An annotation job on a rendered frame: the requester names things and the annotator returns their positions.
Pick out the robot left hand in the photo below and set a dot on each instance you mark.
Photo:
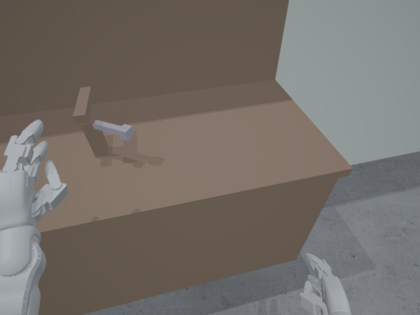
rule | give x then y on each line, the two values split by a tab
20	172

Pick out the left robot forearm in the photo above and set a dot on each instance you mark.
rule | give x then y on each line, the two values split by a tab
22	263

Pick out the tap lever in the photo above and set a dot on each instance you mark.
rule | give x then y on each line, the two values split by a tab
125	131

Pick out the counter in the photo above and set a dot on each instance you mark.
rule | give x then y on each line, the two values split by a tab
225	173

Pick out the robot right hand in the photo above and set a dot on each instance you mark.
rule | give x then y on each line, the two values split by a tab
331	296

